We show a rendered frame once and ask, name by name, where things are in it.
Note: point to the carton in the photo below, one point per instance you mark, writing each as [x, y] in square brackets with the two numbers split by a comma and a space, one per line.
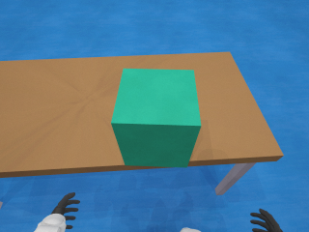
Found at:
[156, 118]

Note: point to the table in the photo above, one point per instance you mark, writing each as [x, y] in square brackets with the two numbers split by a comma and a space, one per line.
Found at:
[55, 115]

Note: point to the left robot forearm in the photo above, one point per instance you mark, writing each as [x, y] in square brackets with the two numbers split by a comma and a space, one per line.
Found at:
[52, 223]

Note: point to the robot left hand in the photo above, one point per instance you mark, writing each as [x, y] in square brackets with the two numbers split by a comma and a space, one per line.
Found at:
[61, 207]

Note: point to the robot right hand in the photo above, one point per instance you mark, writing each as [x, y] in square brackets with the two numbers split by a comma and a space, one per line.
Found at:
[270, 223]

